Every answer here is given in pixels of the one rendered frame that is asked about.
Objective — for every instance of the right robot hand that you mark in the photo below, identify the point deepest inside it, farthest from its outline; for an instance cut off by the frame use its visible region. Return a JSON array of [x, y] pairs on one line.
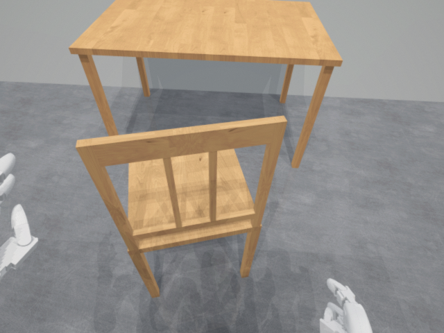
[[352, 319]]

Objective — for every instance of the left robot hand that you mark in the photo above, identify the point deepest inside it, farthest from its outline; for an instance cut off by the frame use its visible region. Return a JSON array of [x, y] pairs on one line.
[[15, 250]]

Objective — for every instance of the table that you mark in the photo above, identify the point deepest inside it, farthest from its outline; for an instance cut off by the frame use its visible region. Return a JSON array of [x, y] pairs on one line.
[[263, 31]]

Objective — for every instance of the chair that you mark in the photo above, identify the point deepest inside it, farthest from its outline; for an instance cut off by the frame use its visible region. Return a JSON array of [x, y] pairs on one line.
[[185, 185]]

